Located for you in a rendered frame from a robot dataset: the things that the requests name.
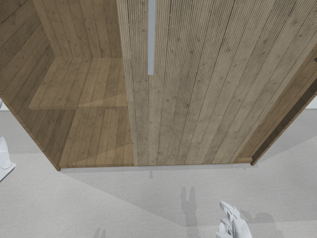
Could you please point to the left robot hand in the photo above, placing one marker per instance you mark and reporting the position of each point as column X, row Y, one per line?
column 6, row 166

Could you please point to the right robot hand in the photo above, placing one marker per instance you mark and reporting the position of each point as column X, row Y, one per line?
column 237, row 229

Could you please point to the wardrobe door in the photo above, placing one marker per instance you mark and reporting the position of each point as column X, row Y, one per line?
column 219, row 66
column 297, row 86

